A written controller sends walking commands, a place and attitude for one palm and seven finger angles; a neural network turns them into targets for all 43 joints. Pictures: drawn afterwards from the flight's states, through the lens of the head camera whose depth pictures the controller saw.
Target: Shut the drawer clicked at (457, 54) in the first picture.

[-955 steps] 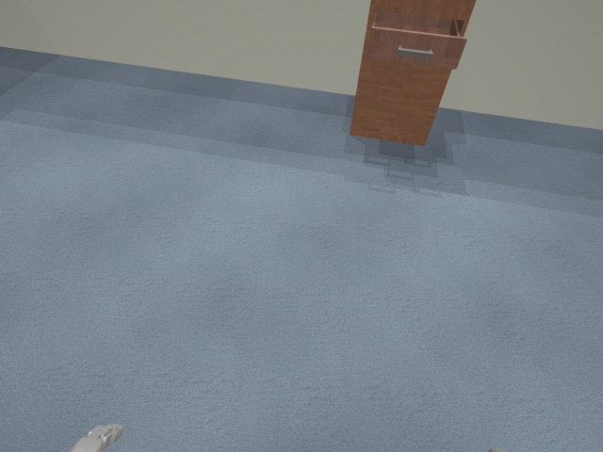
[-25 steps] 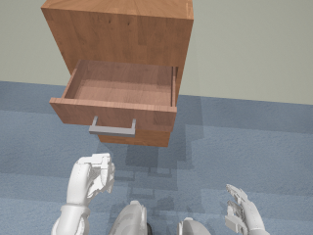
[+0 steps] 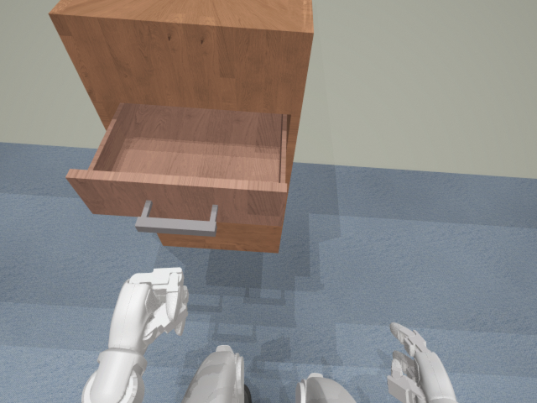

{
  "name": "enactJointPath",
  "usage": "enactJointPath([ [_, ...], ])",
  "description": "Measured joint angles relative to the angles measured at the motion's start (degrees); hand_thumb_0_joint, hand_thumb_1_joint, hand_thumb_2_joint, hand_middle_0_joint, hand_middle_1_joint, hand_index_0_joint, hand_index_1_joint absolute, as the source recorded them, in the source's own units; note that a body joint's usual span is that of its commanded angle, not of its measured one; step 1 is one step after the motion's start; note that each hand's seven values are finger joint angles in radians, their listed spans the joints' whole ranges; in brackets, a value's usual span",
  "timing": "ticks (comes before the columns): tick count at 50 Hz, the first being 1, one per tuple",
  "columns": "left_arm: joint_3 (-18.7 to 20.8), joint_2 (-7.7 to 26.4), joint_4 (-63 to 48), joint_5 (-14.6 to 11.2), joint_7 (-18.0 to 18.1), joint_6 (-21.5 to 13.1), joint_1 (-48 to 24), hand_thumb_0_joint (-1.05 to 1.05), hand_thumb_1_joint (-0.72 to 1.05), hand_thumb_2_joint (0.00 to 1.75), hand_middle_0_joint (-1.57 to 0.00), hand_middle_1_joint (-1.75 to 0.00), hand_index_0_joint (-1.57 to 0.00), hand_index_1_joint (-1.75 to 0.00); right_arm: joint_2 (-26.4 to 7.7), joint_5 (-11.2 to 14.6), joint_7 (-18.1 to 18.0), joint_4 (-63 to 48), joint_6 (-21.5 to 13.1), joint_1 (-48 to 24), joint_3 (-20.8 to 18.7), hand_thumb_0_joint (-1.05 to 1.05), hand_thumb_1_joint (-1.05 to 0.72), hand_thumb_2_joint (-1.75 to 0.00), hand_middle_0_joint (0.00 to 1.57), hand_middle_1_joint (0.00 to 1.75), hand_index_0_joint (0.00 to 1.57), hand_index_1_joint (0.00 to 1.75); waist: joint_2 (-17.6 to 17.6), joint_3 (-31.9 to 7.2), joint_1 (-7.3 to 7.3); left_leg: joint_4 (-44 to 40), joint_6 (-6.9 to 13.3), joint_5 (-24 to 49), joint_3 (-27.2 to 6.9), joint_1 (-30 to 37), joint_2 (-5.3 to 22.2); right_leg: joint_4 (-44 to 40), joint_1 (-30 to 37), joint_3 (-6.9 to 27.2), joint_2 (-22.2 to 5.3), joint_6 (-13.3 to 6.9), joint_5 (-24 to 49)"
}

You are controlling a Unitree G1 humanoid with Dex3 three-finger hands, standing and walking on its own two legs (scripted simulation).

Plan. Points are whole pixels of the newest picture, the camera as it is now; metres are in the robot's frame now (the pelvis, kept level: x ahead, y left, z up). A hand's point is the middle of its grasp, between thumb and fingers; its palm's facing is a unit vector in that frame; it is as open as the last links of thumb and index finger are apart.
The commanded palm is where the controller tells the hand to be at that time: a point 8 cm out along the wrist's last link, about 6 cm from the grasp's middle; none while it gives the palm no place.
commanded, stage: bring the fist close to the handle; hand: left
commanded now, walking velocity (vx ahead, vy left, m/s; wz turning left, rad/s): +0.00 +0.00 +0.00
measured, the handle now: (179, 217) +0.43 +0.19 -0.06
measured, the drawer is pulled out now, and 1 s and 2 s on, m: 0.20 0.20 0.16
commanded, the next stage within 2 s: push the drawer shut in 1.24 s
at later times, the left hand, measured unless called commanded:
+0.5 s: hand (191, 281) +0.30 +0.14 -0.02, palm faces -0.03 -1.00 -0.04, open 3.3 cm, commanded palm +0.29 +0.19 -0.02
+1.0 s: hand (199, 270) +0.33 +0.13 -0.06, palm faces -0.05 -1.00 -0.03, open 3.3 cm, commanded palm +0.32 +0.18 -0.06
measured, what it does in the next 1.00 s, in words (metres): lowers itself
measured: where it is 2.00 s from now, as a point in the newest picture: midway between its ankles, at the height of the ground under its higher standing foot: outside the picture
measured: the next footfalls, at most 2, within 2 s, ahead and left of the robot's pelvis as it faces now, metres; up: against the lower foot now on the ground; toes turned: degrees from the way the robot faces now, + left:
none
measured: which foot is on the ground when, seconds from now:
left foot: down 0.00-1.00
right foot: down 0.00-1.00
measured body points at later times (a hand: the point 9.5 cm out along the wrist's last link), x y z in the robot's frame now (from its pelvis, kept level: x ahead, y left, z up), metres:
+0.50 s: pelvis +0.01 -0.01 -0.03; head +0.12 +0.00 +0.40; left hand +0.30 +0.19 -0.02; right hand +0.17 -0.26 -0.14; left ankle +0.08 +0.06 -0.63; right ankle -0.01 -0.08 -0.63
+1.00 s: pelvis -0.01 +0.00 -0.07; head +0.12 +0.01 +0.36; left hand +0.33 +0.19 -0.06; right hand +0.14 -0.26 -0.18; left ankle +0.08 +0.06 -0.63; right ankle -0.01 -0.08 -0.63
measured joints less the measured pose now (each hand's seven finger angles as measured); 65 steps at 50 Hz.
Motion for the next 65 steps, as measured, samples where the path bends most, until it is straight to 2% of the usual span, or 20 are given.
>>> enactJointPath([
  [8, 3.9, 1.5, 5.0, -1.8, -1.7, -2.9, -6.9, 0.02, 0.9, 0.9, -1.4, -1.6, -1.4, -1.6, -0.3, -0.3, 0.4, 2.3, -1.0, -1.1, -0.6, 0.01, -0.9, -0.9, 0.2, 0.3, 0.2, 0.3, -0.4, -0.3, 0.06, 3.6, -0.9, -1.3, -1.0, -4.5, 0.6, 3.3, -4.0, -1.1, 0.5, -1.1, -1.6],
  [14, 4.4, 1.7, 8.0, -2.8, -4.4, -1.8, -8.9, 0.01, 0.9, 0.9, -1.4, -1.6, -1.4, -1.6, -0.7, 0.1, 0.5, 3.2, -0.2, -0.9, -0.8, 0.01, -0.9, -0.9, 0.2, 0.3, 0.2, 0.3, -0.3, -0.9, 0.1, 4.5, -1.0, -1.9, -0.4, -5.9, 0.9, 4.6, -5.9, -0.4, 0.6, -1.1, -2.3],
  [18, 5.0, 1.2, 9.8, -3.1, -4.3, -2.2, -9.7, 0.01, 0.9, 0.9, -1.4, -1.6, -1.4, -1.6, -0.8, 0.0, 0.4, 3.5, -0.2, -0.7, -1.1, 0.01, -0.9, -0.9, 0.2, 0.3, 0.2, 0.3, -0.5, -1.0, -0.1, 5.6, -1.0, -2.5, -0.1, -7.4, 1.1, 5.9, -7.5, -0.2, 0.7, -1.2, -2.8],
  [26, 6.0, 1.4, 11.2, -2.7, -3.3, -6.1, -12.4, 0.01, 0.9, 0.9, -1.4, -1.6, -1.4, -1.6, -1.1, -0.6, 1.1, 4.9, -0.1, -1.5, -1.8, 0.01, -0.9, -0.9, 0.2, 0.3, 0.2, 0.3, -0.4, -1.5, 0.0, 8.9, -0.8, -3.4, -0.1, -11.9, 1.3, 9.5, -11.9, -0.4, 0.5, -1.3, -4.1],
  [34, 5.8, 1.1, 14.9, -2.5, -3.5, -4.9, -16.7, 0.01, 0.9, 0.9, -1.4, -1.6, -1.4, -1.6, -1.0, -0.4, 1.2, 5.2, 1.1, -2.7, -1.7, 0.01, -0.9, -0.9, 0.2, 0.3, 0.2, 0.3, 0.0, -1.8, 0.16, 11.5, -0.3, -3.8, 0.2, -15.6, 1.4, 12.5, -15.7, -0.3, 0.3, -1.2, -4.7],
  [42, 6.6, 1.3, 17.9, -1.8, -2.4, -6.5, -20.9, 0.01, 0.9, 0.9, -1.4, -1.6, -1.4, -1.6, -0.7, -0.7, 1.6, 5.6, 1.9, -3.0, -1.3, 0.01, -0.9, -0.9, 0.2, 0.3, 0.2, 0.3, -0.2, -2.5, 0.13, 13.8, -0.1, -4.0, 0.1, -18.8, 1.6, 14.9, -18.7, -0.6, 0.3, -1.2, -5.1],
  [46, 6.8, 1.9, 20.2, -1.3, -2.6, -5.7, -23.4, 0.01, 0.9, 0.9, -1.4, -1.6, -1.4, -1.6, -0.9, -0.6, 1.6, 5.5, 2.7, -3.0, -1.2, 0.01, -0.9, -0.9, 0.2, 0.3, 0.2, 0.3, -0.1, -2.5, -0.18, 15.2, 0.1, -4.2, -0.1, -20.5, 1.7, 16.2, -20.3, -0.9, 0.3, -1.2, -5.4],
  [53, 6.7, 1.5, 15.9, -2.2, -1.9, -4.2, -21.6, 0.02, 0.9, 0.9, -1.4, -1.6, -1.4, -1.6, -1.0, -0.2, 1.7, 5.3, 3.8, -2.4, -1.6, 0.01, -0.9, -0.9, 0.2, 0.3, 0.2, 0.3, 0.4, -2.0, -0.16, 14.1, 0.3, -3.9, 0.4, -19.6, 1.8, 15.1, -19.7, -0.3, 0.4, -0.8, -4.8],
  [65, 6.0, 1.5, 17.8, -1.9, -1.7, -5.7, -20.4, 0.01, 0.9, 0.9, -1.4, -1.6, -1.4, -1.6, -0.9, -0.2, 1.6, 5.4, 3.7, -2.2, -1.6, 0.01, -0.9, -0.9, 0.2, 0.3, 0.2, 0.3, -0.2, -2.6, -0.32, 13.6, 0.2, -3.9, 0.0, -18.8, 1.6, 14.3, -18.6, -0.6, 0.4, -0.9, -4.8],
])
